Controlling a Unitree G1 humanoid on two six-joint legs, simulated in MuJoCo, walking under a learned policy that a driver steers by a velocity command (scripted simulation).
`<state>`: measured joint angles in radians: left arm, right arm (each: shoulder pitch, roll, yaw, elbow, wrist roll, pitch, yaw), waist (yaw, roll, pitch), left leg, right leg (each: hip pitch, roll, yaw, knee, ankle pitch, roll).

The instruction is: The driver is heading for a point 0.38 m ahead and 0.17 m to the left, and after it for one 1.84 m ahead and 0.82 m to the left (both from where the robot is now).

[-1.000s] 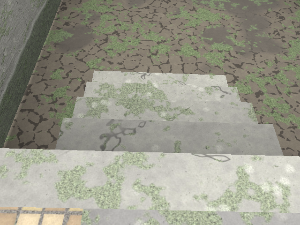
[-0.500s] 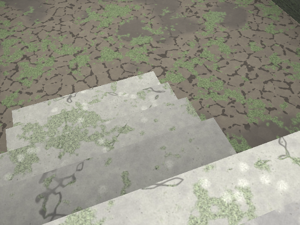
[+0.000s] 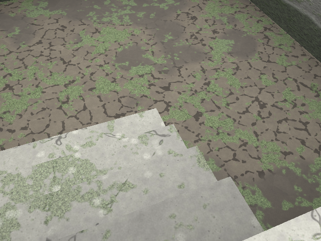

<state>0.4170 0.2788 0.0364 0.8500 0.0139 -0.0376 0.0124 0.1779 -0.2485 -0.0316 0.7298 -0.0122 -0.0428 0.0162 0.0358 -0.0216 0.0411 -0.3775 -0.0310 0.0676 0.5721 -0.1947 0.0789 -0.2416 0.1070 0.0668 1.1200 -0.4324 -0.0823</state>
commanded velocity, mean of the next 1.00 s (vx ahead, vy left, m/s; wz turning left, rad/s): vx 0.37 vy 0.00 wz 0.44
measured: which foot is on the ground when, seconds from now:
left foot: down 0.00-0.44, up 0.46-0.98, down 1.00-1.00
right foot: up 0.00-0.42, down 0.44-1.00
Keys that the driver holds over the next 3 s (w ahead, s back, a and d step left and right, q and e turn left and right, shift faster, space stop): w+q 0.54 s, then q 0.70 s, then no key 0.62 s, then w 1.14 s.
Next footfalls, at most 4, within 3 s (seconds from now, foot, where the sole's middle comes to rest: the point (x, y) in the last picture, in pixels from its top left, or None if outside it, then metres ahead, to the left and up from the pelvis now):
0.44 right None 0.32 -0.11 -0.76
1.00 left None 0.49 0.18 -0.94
1.80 right None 0.47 -0.15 -0.76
2.32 left None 0.52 0.16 -0.94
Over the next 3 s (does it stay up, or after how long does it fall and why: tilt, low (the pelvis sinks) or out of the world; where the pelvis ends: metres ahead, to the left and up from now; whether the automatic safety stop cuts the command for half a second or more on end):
stays up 0.84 0.17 -0.36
